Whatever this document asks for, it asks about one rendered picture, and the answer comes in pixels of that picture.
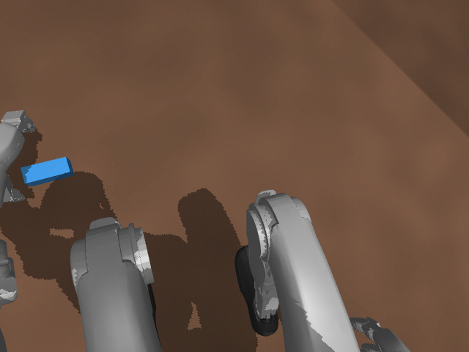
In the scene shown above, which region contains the left robot arm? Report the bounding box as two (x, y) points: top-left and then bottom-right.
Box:
(0, 167), (17, 352)

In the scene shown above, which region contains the right robot foot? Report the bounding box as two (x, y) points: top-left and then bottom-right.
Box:
(235, 246), (278, 337)

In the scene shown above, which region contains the right robot hand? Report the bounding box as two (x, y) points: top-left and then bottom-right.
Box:
(350, 317), (410, 352)

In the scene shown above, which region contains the left robot hand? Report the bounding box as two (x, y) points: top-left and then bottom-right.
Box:
(0, 110), (36, 203)

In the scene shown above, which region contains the small box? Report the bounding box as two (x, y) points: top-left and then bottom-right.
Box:
(21, 157), (74, 186)

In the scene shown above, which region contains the left robot foot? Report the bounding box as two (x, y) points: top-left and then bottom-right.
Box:
(147, 284), (161, 346)

